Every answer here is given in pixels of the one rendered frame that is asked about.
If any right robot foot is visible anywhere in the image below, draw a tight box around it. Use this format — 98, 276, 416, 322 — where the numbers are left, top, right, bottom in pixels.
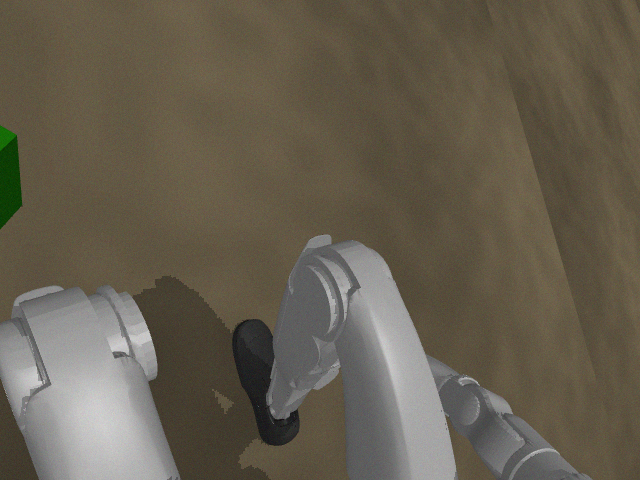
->
232, 319, 299, 446

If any right robot hand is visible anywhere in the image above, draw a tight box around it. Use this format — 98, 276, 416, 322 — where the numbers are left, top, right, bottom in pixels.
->
426, 354, 460, 393

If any carton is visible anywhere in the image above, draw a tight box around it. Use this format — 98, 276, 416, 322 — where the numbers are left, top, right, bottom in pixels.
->
0, 125, 22, 229

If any right robot arm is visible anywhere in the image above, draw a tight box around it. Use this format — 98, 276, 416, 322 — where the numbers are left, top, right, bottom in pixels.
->
439, 375, 592, 480

